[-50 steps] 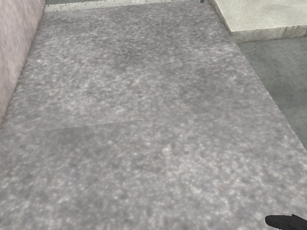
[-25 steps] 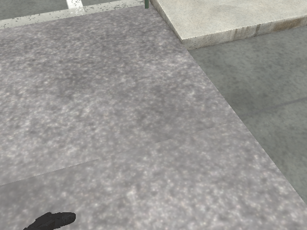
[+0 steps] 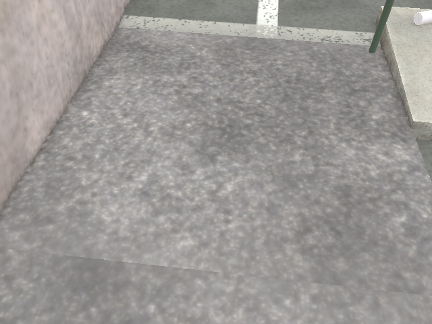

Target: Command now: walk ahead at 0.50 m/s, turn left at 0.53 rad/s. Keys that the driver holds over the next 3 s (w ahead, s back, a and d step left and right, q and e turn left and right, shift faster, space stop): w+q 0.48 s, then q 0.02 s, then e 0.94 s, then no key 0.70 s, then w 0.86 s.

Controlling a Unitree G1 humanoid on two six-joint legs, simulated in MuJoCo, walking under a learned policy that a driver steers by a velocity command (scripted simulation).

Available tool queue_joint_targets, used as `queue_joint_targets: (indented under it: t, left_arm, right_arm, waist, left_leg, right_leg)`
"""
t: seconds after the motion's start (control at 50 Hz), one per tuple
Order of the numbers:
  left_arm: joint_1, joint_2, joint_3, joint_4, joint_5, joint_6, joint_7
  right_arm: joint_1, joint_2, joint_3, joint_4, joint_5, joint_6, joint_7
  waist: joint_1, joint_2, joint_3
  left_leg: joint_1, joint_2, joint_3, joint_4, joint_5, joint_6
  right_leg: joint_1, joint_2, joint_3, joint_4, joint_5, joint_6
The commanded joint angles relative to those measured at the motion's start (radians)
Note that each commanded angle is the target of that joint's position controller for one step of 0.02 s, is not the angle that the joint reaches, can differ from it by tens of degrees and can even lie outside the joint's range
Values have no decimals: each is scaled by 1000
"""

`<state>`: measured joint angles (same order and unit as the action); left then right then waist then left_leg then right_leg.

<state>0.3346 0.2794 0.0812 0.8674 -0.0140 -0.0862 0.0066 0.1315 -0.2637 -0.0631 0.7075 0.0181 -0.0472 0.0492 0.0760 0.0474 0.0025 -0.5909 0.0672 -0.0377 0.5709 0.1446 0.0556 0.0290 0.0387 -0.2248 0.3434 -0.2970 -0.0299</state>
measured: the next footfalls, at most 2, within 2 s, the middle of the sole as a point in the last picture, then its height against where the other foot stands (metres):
left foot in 0.10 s outside the picture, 0.03 m lower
right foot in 0.54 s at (246, 323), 0.04 m lower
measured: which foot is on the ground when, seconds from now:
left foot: up 0.00-0.08, down 0.10-0.54, up 0.56-0.96, down 0.98-1.00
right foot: down 0.00-0.10, up 0.12-0.52, down 0.54-1.00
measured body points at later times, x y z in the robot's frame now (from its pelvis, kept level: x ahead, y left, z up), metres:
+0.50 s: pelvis +0.29 +0.03 -0.04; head +0.31 +0.05 +0.41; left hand +0.44 +0.33 -0.11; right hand +0.41 -0.24 -0.15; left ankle +0.16 +0.10 -0.76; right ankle +0.47 -0.05 -0.76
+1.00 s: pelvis +0.43 +0.06 -0.06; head +0.46 +0.08 +0.39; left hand +0.45 +0.36 -0.18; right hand +0.67 -0.16 -0.14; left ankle +0.44 +0.19 -0.79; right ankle +0.48 -0.05 -0.80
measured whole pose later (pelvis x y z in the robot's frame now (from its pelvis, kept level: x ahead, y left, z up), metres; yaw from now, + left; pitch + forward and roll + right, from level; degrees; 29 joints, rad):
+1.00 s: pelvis +0.43 +0.06 -0.06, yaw +10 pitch +2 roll +0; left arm 0.28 0.30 0.08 0.76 -0.03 0.02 0.02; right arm 0.13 -0.26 -0.06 0.66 0.00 -0.02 -0.04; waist 0.05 -0.02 0.00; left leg -0.33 -0.04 -0.10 0.49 -0.06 -0.01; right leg -0.31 0.12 0.24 0.49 -0.11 0.03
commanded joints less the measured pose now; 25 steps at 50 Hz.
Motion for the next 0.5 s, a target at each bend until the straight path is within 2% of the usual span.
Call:
queue_joint_targets:
  t: [0.02,0.04,0.06,0.08,0.1,0.12,0.14,0.16,0.18,0.2,0.22,0.24,0.3,0.36,0.4,0.44,0.48,0.5]
  left_arm:
    - [-7,181,47,-38,-14,10,11]
    - [-11,195,51,-41,-17,16,14]
    - [-13,202,53,-43,-16,22,16]
    - [-32,196,48,-47,-16,23,17]
    - [-28,147,29,-75,15,11,15]
    - [20,28,-5,-86,75,-21,-3]
    - [45,119,-7,-159,11,-53,-24]
    - [-84,156,6,-167,-35,-61,-20]
    - [-133,155,3,-181,-27,-56,-15]
    - [-135,153,8,-158,3,-42,-2]
    - [-118,157,14,-155,24,-33,1]
    - [-109,149,16,-157,31,-25,1]
    - [-174,95,0,-180,39,-25,2]
    - [-263,61,-14,-199,38,-41,-15]
    - [-317,63,-12,-224,26,-43,-26]
    - [-346,79,-8,-247,20,-43,-34]
    - [-343,101,-3,-252,15,-48,-42]
    - [-323,114,2,-248,20,-54,-40]
  right_arm:
    - [-80,-70,-18,-112,-4,-8,17]
    - [-44,-88,-27,-111,-7,-7,18]
    - [34,-119,-45,-94,-10,-6,14]
    - [175,-152,-67,-58,-9,-7,2]
    - [315,-244,-93,-29,-11,1,-20]
    - [285,-283,-72,-49,-1,6,-27]
    - [345,-300,-84,-63,0,1,-10]
    - [325,-229,-76,-59,1,1,-15]
    - [225,-188,-61,-68,10,-2,-18]
    - [146,-156,-46,-92,2,-8,-21]
    - [102,-149,-44,-106,-1,-6,-26]
    - [97,-149,-43,-108,-10,-6,-32]
    - [135,-178,-53,-82,-10,-9,-58]
    - [169,-174,-56,-53,3,8,-79]
    - [210,-166,-55,-30,8,11,-80]
    - [236,-145,-52,-16,11,10,-81]
    - [240,-138,-52,-18,11,14,-89]
    - [236,-133,-52,-22,8,16,-94]
  waist:
    - [-23,-76,78]
    - [-45,-83,46]
    - [-87,-77,-8]
    - [-164,-65,-76]
    - [-210,68,-178]
    - [-107,303,-210]
    - [-164,235,-457]
    - [-190,59,-330]
    - [-149,-10,-166]
    - [-106,-63,-108]
    - [-72,-70,-65]
    - [-54,-50,-49]
    - [-70,-30,-36]
    - [-113,8,-39]
    - [-137,16,-26]
    - [-141,23,-15]
    - [-129,38,-2]
    - [-118,50,3]
  left_leg:
    - [-40,-22,45,-33,-144,38]
    - [26,-52,78,-35,-200,53]
    - [133,-94,113,-40,-228,72]
    - [350,-118,113,-95,-139,107]
    - [668,45,-108,-32,98,185]
    - [872,177,-391,59,654,277]
    - [1059,311,-733,-155,84,466]
    - [985,245,-656,-213,-172,393]
    - [806,208,-547,-235,-179,338]
    - [637,175,-483,-247,-82,307]
    - [521,149,-436,-259,15,295]
    - [445,127,-396,-274,72,281]
    - [342,56,-269,-281,221,252]
    - [260,-30,-194,-247,86,178]
    - [240,-32,-243,-217,-89,155]
    - [282,-19,-324,-146,-212,151]
    - [362,9,-412,-74,-245,153]
    - [393,4,-430,-15,-184,143]
  right_leg:
    - [27,-324,113,26,695,-99]
    - [40,-317,101,104,821,-87]
    - [47,-295,77,234,926,-70]
    - [-46,-257,45,442,894,-37]
    - [-332,-193,26,801,522,9]
    - [-662,-15,123,1140,-396,55]
    - [-840,20,306,1207,-385,69]
    - [-909,-50,331,1136,-277,51]
    - [-915,-91,317,1014,-178,46]
    - [-819,-130,323,932,-127,53]
    - [-747,-142,325,849,-95,66]
    - [-690,-150,321,784,-70,73]
    - [-623,-123,286,558,120,102]
    - [-481,-50,259,290,470,87]
    - [-432,-22,277,197,556,75]
    - [-440,-23,321,141,521,61]
    - [-471,-40,367,110,426,35]
    - [-469,-41,370,89,383,19]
